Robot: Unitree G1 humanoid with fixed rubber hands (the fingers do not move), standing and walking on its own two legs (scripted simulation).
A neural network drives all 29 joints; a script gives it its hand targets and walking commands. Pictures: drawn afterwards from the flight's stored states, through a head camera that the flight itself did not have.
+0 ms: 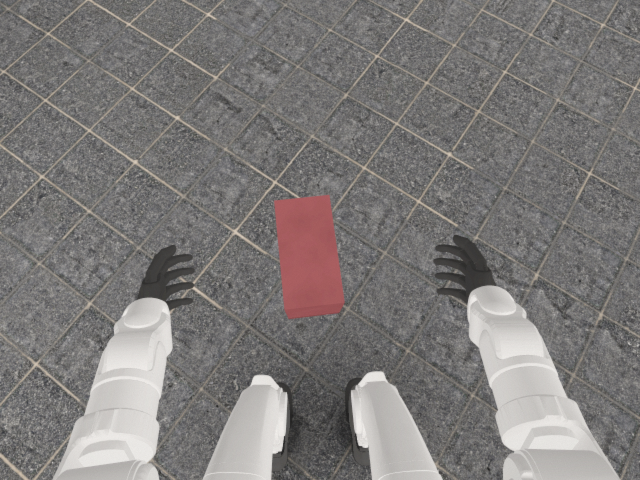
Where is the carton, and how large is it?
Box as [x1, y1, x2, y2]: [274, 195, 344, 318]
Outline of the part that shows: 329,195 274,200 284,309 288,318 339,312 344,302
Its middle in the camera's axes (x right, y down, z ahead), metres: -0.02 +0.05 +1.04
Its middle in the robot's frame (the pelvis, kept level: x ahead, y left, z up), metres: +0.52 +0.02 -0.60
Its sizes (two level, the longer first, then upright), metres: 0.278 0.142 0.189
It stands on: the floor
